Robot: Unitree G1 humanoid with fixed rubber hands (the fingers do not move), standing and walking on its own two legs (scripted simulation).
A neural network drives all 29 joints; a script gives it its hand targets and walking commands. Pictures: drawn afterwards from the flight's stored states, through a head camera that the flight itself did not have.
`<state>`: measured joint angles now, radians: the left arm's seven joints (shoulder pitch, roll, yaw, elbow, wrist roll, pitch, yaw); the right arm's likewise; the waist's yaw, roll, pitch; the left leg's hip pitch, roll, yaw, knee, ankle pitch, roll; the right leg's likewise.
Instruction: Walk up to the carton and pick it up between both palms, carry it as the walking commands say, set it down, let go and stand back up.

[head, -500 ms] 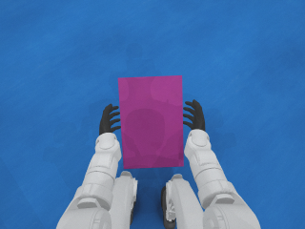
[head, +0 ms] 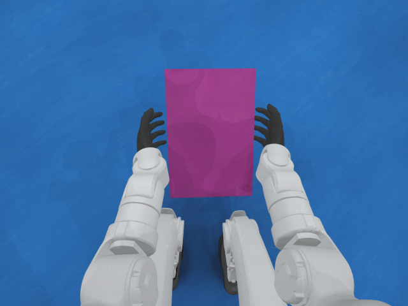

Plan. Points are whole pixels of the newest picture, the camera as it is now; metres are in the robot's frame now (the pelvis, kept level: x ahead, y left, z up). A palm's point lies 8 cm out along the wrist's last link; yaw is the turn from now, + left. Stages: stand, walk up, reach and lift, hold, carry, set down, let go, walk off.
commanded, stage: set down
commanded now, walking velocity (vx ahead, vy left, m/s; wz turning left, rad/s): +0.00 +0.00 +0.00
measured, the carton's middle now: (207, 130) +0.48 +0.00 -0.18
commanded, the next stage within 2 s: none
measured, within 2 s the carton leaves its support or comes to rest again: neither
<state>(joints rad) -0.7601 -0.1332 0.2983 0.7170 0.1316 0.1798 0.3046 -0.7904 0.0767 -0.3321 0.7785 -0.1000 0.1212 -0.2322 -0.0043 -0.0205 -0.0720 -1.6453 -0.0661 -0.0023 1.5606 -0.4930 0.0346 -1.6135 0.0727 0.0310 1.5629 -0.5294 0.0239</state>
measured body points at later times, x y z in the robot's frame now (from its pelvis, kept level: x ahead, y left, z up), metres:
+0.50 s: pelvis -0.01 -0.02 -0.07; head +0.26 +0.00 +0.29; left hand +0.45 +0.12 -0.18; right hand +0.47 -0.14 -0.17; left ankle +0.09 +0.09 -0.53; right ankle +0.08 -0.12 -0.53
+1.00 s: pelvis -0.05 -0.02 -0.13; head +0.31 +0.00 +0.13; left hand +0.47 +0.13 -0.30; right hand +0.49 -0.13 -0.28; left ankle +0.09 +0.09 -0.53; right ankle +0.08 -0.12 -0.53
